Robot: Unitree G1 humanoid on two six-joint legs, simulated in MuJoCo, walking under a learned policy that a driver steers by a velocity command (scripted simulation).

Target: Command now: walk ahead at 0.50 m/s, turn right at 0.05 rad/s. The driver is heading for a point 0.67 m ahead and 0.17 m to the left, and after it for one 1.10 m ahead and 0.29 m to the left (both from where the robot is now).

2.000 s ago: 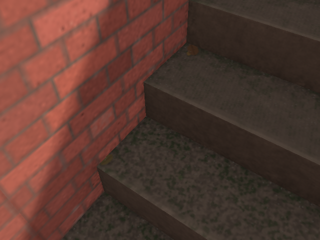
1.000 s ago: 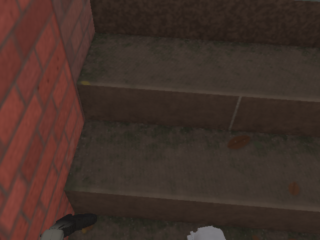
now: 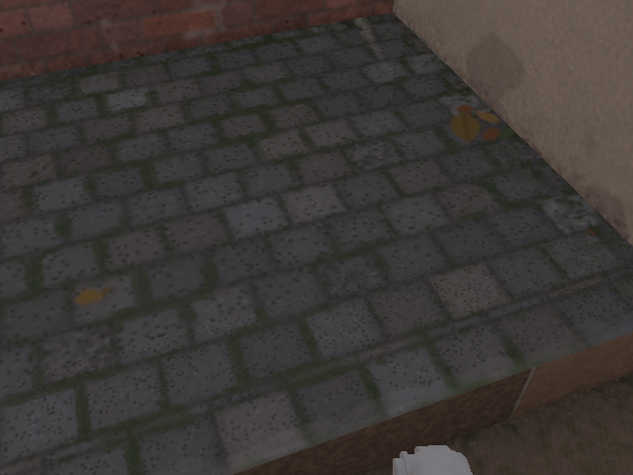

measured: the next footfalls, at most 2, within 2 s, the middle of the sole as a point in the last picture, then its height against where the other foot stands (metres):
right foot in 0.18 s outside the picture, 0.18 m higher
left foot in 0.72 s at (285, 374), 0.18 m higher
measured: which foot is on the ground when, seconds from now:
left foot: down 0.00-0.22, up 0.24-0.70, down 0.72-1.00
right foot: up 0.00-0.16, down 0.18-0.78, up 0.80-1.00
